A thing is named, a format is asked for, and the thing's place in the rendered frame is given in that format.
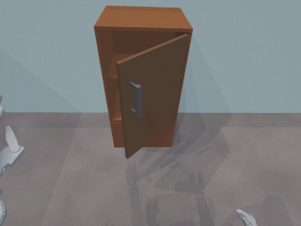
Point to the left robot hand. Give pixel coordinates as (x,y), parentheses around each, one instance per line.
(11,154)

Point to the right robot hand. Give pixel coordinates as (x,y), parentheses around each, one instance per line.
(247,219)

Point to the cupboard door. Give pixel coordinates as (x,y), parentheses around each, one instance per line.
(158,71)

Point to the handle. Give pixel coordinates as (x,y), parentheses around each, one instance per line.
(138,99)

